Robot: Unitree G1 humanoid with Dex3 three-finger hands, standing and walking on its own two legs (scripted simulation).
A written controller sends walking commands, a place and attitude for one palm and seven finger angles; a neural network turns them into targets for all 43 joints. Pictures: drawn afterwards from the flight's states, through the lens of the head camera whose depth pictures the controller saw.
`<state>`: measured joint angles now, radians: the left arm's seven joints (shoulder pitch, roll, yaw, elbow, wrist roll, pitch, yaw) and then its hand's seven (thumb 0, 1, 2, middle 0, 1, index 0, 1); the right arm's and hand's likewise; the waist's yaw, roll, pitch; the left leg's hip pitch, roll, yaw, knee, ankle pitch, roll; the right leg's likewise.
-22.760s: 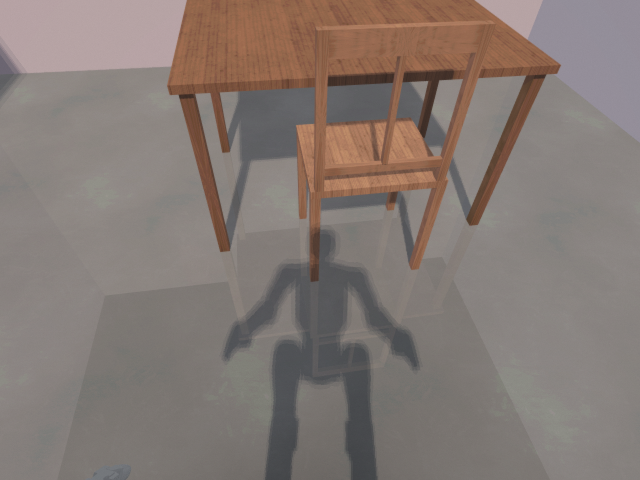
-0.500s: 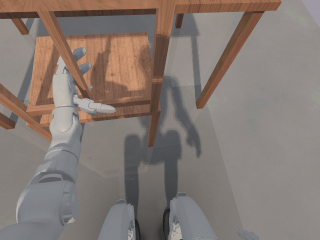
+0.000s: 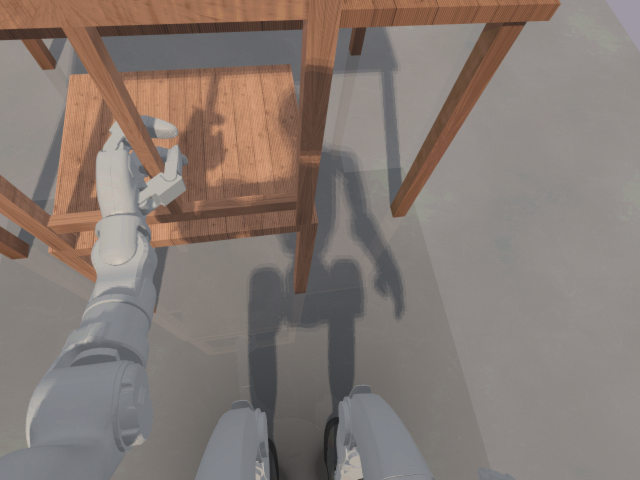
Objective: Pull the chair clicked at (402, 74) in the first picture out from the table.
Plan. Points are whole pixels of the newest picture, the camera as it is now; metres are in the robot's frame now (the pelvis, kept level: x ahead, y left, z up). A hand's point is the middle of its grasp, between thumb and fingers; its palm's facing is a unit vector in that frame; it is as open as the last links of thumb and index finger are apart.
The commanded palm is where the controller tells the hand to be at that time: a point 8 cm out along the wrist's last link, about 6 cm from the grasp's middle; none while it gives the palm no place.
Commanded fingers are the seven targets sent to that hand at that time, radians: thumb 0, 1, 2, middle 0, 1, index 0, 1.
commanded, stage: hook a spindle and tug to test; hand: left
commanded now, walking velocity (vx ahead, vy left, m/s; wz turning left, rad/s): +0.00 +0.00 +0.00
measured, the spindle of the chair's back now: (142, 143) +0.50 +0.18 +0.05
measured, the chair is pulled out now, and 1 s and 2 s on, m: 0.00 0.06 0.20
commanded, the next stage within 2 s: step backward, pulling the chair out in 0.60 s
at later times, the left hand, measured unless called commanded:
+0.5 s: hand (179, 198) +0.45 +0.14 +0.02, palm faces +0.09 -1.00 -0.03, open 5.0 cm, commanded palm +0.41 +0.19 +0.02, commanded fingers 0.00 0.90 0.90 -0.50 -1.45 -0.50 -1.45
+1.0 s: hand (179, 209) +0.42 +0.14 +0.03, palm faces +0.04 -0.99 -0.13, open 4.9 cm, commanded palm +0.41 +0.19 +0.03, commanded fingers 0.00 0.90 0.90 -0.50 -1.45 -0.50 -1.45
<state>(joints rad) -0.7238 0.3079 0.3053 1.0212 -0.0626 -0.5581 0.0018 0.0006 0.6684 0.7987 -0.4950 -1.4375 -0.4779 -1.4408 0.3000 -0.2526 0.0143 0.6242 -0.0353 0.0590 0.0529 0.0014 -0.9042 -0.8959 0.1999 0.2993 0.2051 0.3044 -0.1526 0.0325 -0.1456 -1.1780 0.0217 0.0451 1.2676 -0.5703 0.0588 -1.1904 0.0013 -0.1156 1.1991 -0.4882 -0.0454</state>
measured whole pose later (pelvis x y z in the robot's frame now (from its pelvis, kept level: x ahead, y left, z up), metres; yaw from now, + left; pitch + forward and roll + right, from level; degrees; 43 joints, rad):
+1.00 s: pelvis +0.04 +0.01 +0.10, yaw +1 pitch +16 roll -1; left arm -0.48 0.19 0.08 0.91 -0.06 -0.19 0.10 0.03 0.78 0.81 -0.35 -1.14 -0.47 -1.45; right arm 0.28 -0.23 0.03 0.58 0.05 0.15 -0.08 0.00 -0.90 -0.90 0.20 0.30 0.21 0.30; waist -0.11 0.02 -0.04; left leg -0.60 -0.02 0.05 0.69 -0.36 0.05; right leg -0.63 0.00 -0.09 0.68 -0.28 -0.01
